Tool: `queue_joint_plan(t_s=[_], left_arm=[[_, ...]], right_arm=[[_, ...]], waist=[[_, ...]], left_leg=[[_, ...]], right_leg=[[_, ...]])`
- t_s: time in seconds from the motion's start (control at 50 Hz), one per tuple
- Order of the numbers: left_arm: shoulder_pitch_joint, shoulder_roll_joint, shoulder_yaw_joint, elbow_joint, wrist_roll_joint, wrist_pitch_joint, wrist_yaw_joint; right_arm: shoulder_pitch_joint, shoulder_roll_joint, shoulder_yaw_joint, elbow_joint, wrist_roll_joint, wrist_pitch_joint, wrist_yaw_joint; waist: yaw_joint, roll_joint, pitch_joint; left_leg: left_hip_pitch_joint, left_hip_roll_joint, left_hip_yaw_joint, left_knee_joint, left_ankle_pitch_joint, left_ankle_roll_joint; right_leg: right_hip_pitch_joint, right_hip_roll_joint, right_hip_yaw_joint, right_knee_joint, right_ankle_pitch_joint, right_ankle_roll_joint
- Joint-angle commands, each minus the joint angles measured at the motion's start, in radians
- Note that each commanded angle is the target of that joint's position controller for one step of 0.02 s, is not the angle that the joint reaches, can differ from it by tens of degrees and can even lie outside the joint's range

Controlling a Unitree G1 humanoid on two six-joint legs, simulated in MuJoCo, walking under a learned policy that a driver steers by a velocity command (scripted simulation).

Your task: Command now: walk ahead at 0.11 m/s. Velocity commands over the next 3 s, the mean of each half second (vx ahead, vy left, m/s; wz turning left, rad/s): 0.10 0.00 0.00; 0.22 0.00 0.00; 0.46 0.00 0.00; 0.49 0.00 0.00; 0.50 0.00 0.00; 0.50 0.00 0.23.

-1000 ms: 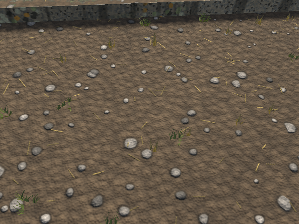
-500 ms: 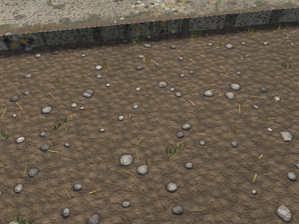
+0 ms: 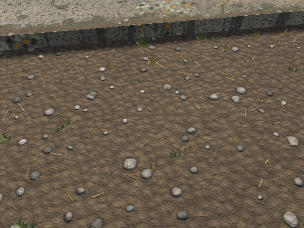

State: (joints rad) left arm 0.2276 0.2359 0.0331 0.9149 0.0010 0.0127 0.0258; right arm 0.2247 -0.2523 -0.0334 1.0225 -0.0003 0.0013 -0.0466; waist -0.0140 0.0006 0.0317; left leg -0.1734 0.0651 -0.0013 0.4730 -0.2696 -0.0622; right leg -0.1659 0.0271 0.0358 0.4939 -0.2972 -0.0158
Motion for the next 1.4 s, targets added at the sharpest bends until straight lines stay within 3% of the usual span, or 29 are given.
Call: queue_joint_plan(t_s=[0.02,0.06,0.1,0.16,0.18,0.2,0.22,0.24,0.3,0.38,0.44,0.48,0.6,0.66,0.72,0.78,0.82,0.86,0.88,0.9,0.92,0.96,1.02,1.14,1.26,1.32,1.36,1.38,1.4], left_arm=[[0.035,0.147,0.036,-0.018,-0.012,-0.003,0.009],[0.084,0.188,0.047,-0.009,-0.018,-0.014,0.007],[0.082,0.198,0.052,-0.004,-0.018,-0.037,0.006],[-0.058,0.156,0.038,-0.032,-0.025,-0.036,0.006],[-0.057,0.118,0.029,-0.032,-0.022,-0.034,0.007],[-0.023,0.064,0.014,-0.042,0.003,-0.034,0.018],[-0.019,0.067,0.015,-0.046,0.0,-0.029,0.03],[-0.009,0.095,0.023,-0.036,-0.013,-0.023,0.033],[0.02,0.094,0.028,0.009,-0.014,-0.016,0.029],[-0.01,0.053,0.016,0.033,-0.029,-0.013,0.018],[0.006,0.072,0.018,0.056,-0.016,-0.001,0.022],[-0.008,0.152,0.033,0.055,-0.007,0.012,0.029],[-0.046,0.109,0.034,0.091,-0.009,-0.011,0.02],[-0.033,0.1,0.039,0.121,-0.024,-0.009,0.016],[-0.123,0.07,0.028,0.079,-0.029,-0.044,0.005],[-0.203,0.064,0.022,0.032,-0.035,-0.097,-0.021],[-0.149,0.074,0.026,0.05,-0.042,-0.112,-0.04],[0.073,0.1,0.053,0.147,-0.04,-0.109,-0.044],[0.227,0.176,0.084,0.189,-0.03,-0.107,-0.039],[0.348,0.273,0.102,0.205,-0.027,-0.114,-0.045],[0.279,0.183,0.066,0.19,-0.012,-0.128,-0.048],[0.152,0.101,0.04,0.15,-0.012,-0.141,-0.051],[0.143,0.063,0.018,0.144,-0.005,-0.129,-0.05],[0.18,0.124,0.019,0.14,0.002,-0.111,-0.013],[0.254,0.131,0.031,0.162,-0.017,-0.104,-0.006],[0.214,0.168,0.047,0.146,-0.01,-0.09,-0.004],[0.182,0.159,0.043,0.129,0.0,-0.073,-0.005],[0.224,0.099,0.024,0.108,0.01,-0.074,-0.01],[0.325,-0.033,-0.013,0.114,-0.005,-0.099,-0.023]], right_arm=[[0.021,-0.097,-0.02,-0.018,0.011,-0.006,-0.006],[-0.026,-0.072,-0.014,-0.049,0.014,-0.026,-0.001],[-0.051,-0.062,-0.012,-0.07,0.024,-0.059,0.015],[0.096,-0.048,-0.013,-0.01,0.013,-0.08,0.032],[0.145,-0.091,-0.026,0.017,-0.004,-0.076,0.033],[0.177,-0.188,-0.046,0.02,-0.001,-0.07,0.033],[0.183,-0.154,-0.025,0.02,-0.017,-0.072,0.04],[0.134,-0.106,-0.008,0.006,-0.021,-0.08,0.04],[0.049,-0.123,-0.011,-0.021,-0.002,-0.081,0.034],[0.048,-0.103,-0.003,-0.004,-0.006,-0.043,0.02],[0.034,-0.126,-0.011,0.008,0.019,-0.031,0.022],[0.092,-0.112,-0.015,0.019,-0.003,-0.04,0.035],[0.061,-0.08,-0.011,0.022,-0.001,-0.017,0.024],[0.066,-0.087,-0.018,0.028,0.013,-0.006,0.018],[0.119,-0.141,-0.033,0.026,0.032,-0.03,0.016],[0.143,-0.173,-0.046,0.028,0.023,-0.074,0.022],[0.106,-0.161,-0.047,0.008,0.029,-0.079,0.031],[0.006,-0.166,-0.045,-0.032,0.033,-0.067,0.037],[-0.048,-0.136,-0.034,-0.063,0.028,-0.07,0.037],[-0.042,-0.072,-0.018,-0.104,0.017,-0.086,0.03],[-0.052,-0.082,-0.021,-0.11,0.034,-0.102,0.032],[-0.02,-0.093,-0.026,-0.095,0.057,-0.118,0.045],[-0.036,-0.092,-0.044,-0.094,0.034,-0.106,0.056],[-0.253,-0.025,-0.022,-0.185,0.024,-0.084,0.062],[-0.391,-0.045,-0.016,-0.247,0.033,-0.095,0.087],[-0.293,-0.104,-0.043,-0.235,0.032,-0.1,0.092],[0.005,-0.173,-0.084,-0.147,0.032,-0.091,0.079],[0.168,-0.234,-0.101,-0.109,0.013,-0.085,0.068],[0.194,-0.242,-0.093,-0.095,0.001,-0.09,0.08]], waist=[[0.017,-0.054,0.021],[0.046,-0.154,0.098],[0.044,-0.195,0.154],[-0.061,-0.129,0.075],[-0.059,-0.047,0.03],[-0.027,0.178,-0.022],[-0.034,0.267,-0.038],[-0.015,0.202,0.001],[0.019,0.103,-0.023],[0.013,0.123,-0.062],[0.039,0.087,-0.052],[-0.009,-0.026,-0.058],[0.003,-0.022,-0.047],[0.002,-0.004,-0.045],[-0.032,0.115,0.129],[-0.032,0.149,0.208],[0.003,0.128,0.154],[0.112,0.09,0.06],[0.178,-0.057,0.015],[0.192,-0.324,-0.065],[0.145,-0.212,-0.052],[0.074,-0.094,0.029],[0.047,-0.082,0.034],[0.069,-0.063,0.102],[0.077,-0.076,0.135],[-0.006,-0.111,0.024],[-0.151,-0.114,-0.154],[-0.161,0.032,-0.288],[-0.087,0.264,-0.419]], left_leg=[[-0.075,-0.071,0.084,0.036,-0.185,0.032],[-0.216,-0.087,0.093,0.185,-0.234,0.053],[-0.277,-0.037,0.015,0.298,-0.2,0.094],[-0.027,-0.055,0.039,-0.019,-0.032,0.128],[0.087,-0.025,-0.025,-0.067,0.127,0.114],[0.143,0.12,-0.231,-0.137,0.255,0.161],[0.119,0.261,-0.422,-0.187,0.367,0.272],[0.109,0.272,-0.409,-0.176,0.464,0.31],[0.149,0.214,-0.243,-0.116,0.721,0.266],[0.123,0.115,-0.091,-0.073,0.881,0.225],[0.058,0.091,-0.082,-0.074,0.725,0.194],[0.002,0.006,-0.045,-0.115,0.346,0.131],[0.03,-0.033,0.001,-0.077,0.399,0.091],[0.02,-0.058,0.011,-0.059,-0.044,0.135],[0.007,0.119,-0.252,-0.209,-0.476,0.25],[0.091,0.303,-0.448,-0.263,-0.236,0.341],[0.119,0.276,-0.336,-0.208,-0.059,0.298],[-0.114,0.134,-0.14,-0.094,0.075,0.21],[-0.248,0.012,0.006,0.192,0.202,0.138],[-0.453,-0.126,0.058,0.565,-0.128,0.067],[-0.551,-0.102,-0.09,0.743,-0.285,0.083],[-0.595,-0.006,-0.1,0.773,-0.13,0.131],[-0.524,0.05,-0.037,0.635,0.025,0.125],[-0.511,0.027,0.033,0.289,0.213,0.061],[-0.461,-0.008,0.038,0.071,0.299,0.114],[-0.298,-0.064,0.062,0.065,0.221,0.164],[0.099,-0.086,0.067,0.063,0.219,0.216],[0.434,0.125,-0.22,0.062,0.103,0.296],[0.611,0.326,-0.72,-0.122,-0.119,0.435]], right_leg=[[-0.061,-0.056,0.084,-0.145,-0.299,-0.067],[-0.089,-0.185,0.283,-0.266,-0.56,-0.147],[-0.118,-0.295,0.441,-0.325,-0.472,-0.215],[-0.147,-0.195,0.223,-0.157,0.008,-0.126],[-0.175,-0.117,0.118,-0.026,0.124,-0.063],[-0.235,0.021,-0.04,0.162,-0.03,0.026],[-0.25,0.003,0.002,0.233,-0.261,0.058],[-0.271,-0.03,0.036,0.349,-0.324,0.073],[-0.293,-0.083,0.05,0.4,-0.229,0.081],[-0.126,-0.058,-0.025,0.155,-0.078,0.083],[0.03,-0.052,-0.036,-0.108,0.242,0.051],[0.117,-0.105,0.019,-0.05,0.494,0.009],[0.085,-0.085,0.014,-0.023,0.511,-0.007],[0.022,-0.025,-0.044,0.029,0.061,-0.025],[-0.266,-0.005,-0.07,0.156,-0.203,-0.034],[-0.46,-0.072,-0.037,0.295,-0.213,-0.058],[-0.383,-0.09,-0.05,0.185,-0.196,-0.072],[0.078,-0.001,-0.121,0.01,0.047,-0.071],[0.242,-0.11,0.093,-0.094,-0.003,-0.122],[0.409,-0.35,0.564,-0.271,-0.027,-0.261],[0.39,-0.409,0.658,-0.292,0.014,-0.289],[0.315,-0.343,0.394,-0.27,0.155,-0.221],[0.252,-0.251,0.169,-0.296,0.386,-0.155],[0.138,-0.213,0.05,-0.39,0.441,-0.162],[0.229,-0.264,0.008,-0.391,0.465,-0.154],[0.316,-0.286,-0.012,-0.228,0.849,-0.127],[0.195,-0.223,-0.052,0.138,0.957,-0.083],[-0.109,-0.134,-0.08,0.48,0.579,-0.051],[-0.382,0.048,0.026,0.78,-0.253,-0.015]])
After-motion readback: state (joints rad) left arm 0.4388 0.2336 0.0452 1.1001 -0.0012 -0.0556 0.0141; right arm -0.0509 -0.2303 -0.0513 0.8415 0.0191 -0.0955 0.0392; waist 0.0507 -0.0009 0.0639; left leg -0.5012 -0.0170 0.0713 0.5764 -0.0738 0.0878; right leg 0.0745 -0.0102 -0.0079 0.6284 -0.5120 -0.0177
